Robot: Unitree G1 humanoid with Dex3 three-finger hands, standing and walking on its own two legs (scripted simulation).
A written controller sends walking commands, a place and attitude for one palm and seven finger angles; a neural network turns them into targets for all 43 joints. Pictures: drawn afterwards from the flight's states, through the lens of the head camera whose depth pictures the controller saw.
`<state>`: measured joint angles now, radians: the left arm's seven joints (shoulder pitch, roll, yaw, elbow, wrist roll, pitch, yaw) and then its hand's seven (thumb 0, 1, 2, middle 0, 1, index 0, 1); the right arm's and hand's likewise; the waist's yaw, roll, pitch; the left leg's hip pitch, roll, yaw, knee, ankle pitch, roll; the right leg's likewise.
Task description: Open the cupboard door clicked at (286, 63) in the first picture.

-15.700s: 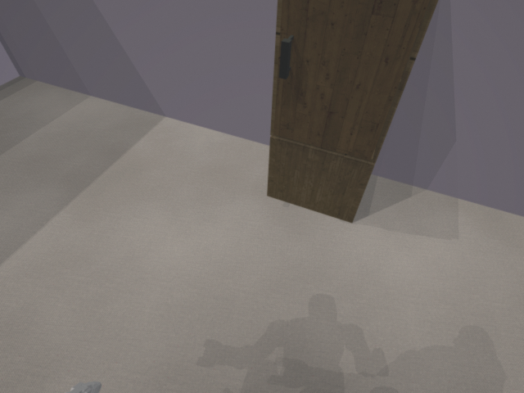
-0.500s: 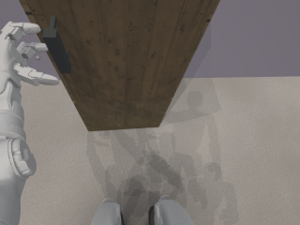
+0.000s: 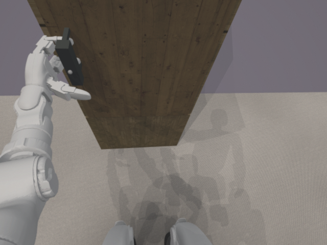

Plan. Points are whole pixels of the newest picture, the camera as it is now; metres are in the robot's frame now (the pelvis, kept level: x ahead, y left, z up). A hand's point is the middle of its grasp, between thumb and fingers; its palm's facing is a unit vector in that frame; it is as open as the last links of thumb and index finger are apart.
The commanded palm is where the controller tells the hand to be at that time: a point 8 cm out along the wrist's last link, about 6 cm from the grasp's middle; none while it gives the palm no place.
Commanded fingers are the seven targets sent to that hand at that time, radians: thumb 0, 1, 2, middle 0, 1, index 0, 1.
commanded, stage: slide the fingers in behind the handle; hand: left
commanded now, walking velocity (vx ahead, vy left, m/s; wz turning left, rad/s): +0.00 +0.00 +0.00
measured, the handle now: (72, 57) +0.56 +0.19 +0.07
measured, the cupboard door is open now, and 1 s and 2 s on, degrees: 0 0 2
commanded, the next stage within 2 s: close the thumb around the handle in 0.84 s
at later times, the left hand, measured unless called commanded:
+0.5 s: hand (79, 72) +0.50 +0.17 +0.08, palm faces +0.00 -1.00 +0.00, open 14.0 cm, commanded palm +0.49 +0.21 +0.08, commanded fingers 0.00 -0.50 0.30 -0.30 -1.20 -0.30 -1.20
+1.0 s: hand (77, 72) +0.51 +0.17 +0.07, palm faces +0.01 -1.00 -0.01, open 14.0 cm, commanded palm +0.49 +0.21 +0.08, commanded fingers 0.00 -0.28 0.40 -0.32 -1.22 -0.32 -1.22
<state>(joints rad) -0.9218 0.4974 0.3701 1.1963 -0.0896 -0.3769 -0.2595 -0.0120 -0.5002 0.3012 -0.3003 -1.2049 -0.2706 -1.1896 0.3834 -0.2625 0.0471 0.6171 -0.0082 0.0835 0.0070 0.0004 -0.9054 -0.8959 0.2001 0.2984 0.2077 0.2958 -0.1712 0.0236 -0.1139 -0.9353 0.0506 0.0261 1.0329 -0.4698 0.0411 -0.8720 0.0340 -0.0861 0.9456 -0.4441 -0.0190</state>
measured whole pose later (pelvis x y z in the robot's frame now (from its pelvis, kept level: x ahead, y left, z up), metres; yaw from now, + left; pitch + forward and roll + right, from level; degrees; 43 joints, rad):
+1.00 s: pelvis +0.00 +0.00 +0.00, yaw +0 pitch +22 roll -3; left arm -0.92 0.47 0.37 1.19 -0.08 -0.40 -0.20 -0.01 -0.49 0.30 -0.30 -1.21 -0.30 -1.20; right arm 0.41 -0.26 0.04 0.63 -0.01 0.07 0.01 0.00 -0.91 -0.90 0.20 0.30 0.21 0.30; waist -0.18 0.03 -0.12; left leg -0.95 0.05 0.04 1.04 -0.47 0.04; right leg -0.90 0.04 -0.07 0.97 -0.45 -0.02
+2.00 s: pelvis +0.00 +0.00 +0.00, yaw -1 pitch +21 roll -3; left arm -0.81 0.42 0.36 1.08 -0.11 -0.38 -0.18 0.00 0.68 0.79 -0.34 -1.35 -0.35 -1.35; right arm 0.42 -0.26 0.03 0.60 0.00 0.08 0.02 0.00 -0.91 -0.90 0.20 0.30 0.21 0.30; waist -0.16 0.03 -0.12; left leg -0.91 0.05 0.05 1.01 -0.46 0.04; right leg -0.88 0.04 -0.05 0.95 -0.44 -0.02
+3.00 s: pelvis +0.01 -0.06 +0.02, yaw +4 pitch +9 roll +1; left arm 0.24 -0.07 -0.27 0.02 0.08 -0.22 0.52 0.01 0.62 0.71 -0.31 -1.31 -0.33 -1.33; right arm 0.23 -0.20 0.01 0.54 -0.06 0.00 0.01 0.01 -0.91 -0.90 0.20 0.30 0.20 0.30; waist -0.02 0.04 -0.14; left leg -0.62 0.02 -0.01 0.89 -0.44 -0.04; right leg -0.59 0.02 -0.12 0.91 -0.49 -0.09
